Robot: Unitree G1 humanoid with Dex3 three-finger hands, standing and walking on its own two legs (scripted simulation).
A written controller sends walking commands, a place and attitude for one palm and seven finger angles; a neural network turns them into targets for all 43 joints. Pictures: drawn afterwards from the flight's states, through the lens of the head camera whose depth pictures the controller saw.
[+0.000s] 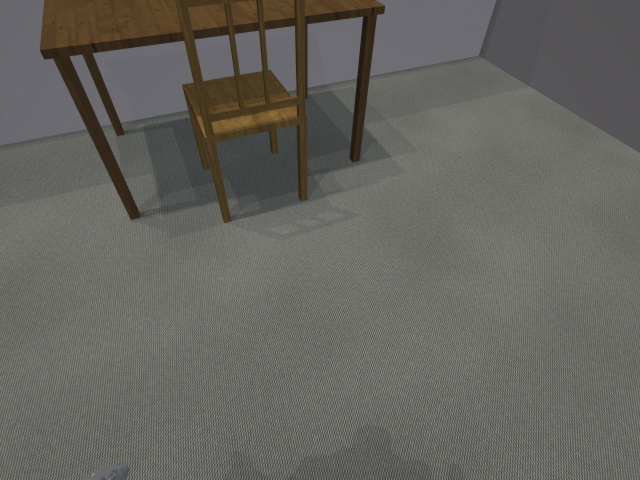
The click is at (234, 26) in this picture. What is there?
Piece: chair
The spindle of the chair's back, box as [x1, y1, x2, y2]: [224, 3, 243, 108]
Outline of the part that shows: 224,3 239,106 241,108 243,107 243,101 230,3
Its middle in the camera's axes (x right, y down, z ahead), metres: -0.28 -0.58 +1.26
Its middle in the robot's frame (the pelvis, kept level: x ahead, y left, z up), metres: +1.32 +0.35 -0.07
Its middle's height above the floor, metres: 0.69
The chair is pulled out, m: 0.00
